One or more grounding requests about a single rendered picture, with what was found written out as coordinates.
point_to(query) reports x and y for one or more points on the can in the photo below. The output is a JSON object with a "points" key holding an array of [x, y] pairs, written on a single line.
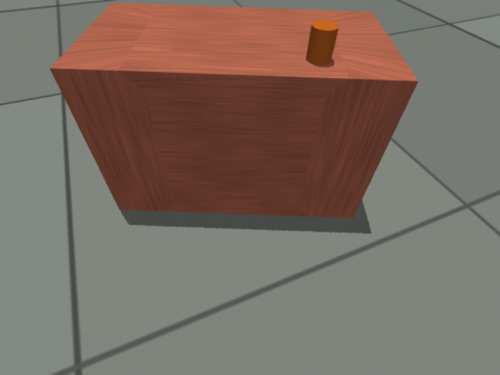
{"points": [[321, 42]]}

